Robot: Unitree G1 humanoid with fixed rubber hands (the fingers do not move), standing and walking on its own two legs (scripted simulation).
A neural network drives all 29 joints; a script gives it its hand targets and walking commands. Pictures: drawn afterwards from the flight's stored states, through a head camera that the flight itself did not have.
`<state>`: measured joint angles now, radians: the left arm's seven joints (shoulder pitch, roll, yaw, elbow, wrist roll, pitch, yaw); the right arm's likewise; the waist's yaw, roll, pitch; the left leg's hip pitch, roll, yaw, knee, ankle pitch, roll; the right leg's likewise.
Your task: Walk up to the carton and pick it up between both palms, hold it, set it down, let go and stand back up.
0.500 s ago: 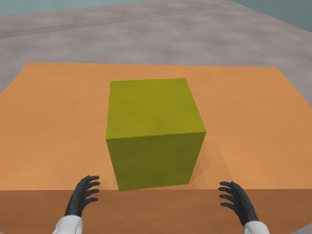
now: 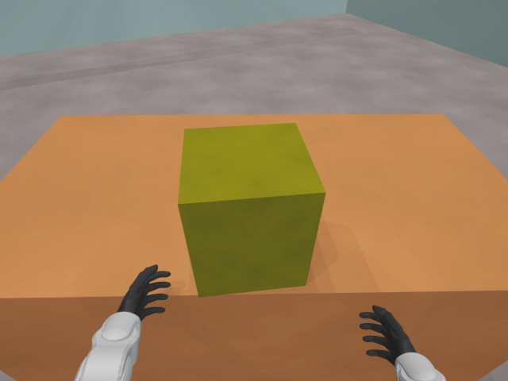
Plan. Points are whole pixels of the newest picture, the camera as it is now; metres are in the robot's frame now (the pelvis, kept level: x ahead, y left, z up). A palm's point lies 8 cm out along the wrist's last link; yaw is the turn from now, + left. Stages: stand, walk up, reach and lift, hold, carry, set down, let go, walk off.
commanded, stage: let go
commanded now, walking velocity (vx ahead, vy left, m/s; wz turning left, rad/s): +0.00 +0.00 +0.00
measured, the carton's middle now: (247, 209) +0.41 +0.03 +0.05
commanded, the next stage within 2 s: stand in 0.48 s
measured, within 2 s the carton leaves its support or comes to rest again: neither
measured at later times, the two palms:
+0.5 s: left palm (132, 315) +0.23 +0.21 +0.00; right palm out of the picture +0.16 -0.23 -0.06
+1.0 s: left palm (130, 326) +0.21 +0.21 -0.02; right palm out of the picture +0.12 -0.25 -0.11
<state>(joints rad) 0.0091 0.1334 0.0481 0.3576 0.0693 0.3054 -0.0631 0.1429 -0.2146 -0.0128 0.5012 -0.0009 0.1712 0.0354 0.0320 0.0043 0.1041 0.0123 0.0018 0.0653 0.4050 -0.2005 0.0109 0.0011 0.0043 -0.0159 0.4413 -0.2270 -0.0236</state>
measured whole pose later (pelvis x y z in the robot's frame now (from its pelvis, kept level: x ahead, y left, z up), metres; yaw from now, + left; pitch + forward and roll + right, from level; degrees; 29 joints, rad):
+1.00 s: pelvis +0.02 -0.01 -0.01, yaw +3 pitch -2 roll +0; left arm 0.24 0.24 -0.03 0.28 -0.01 -0.14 -0.04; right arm 0.33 -0.21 -0.04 0.71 -0.02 -0.02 0.06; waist -0.01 -0.02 -0.01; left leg -0.28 0.01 0.01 0.60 -0.29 0.00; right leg -0.24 0.01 -0.07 0.58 -0.31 -0.03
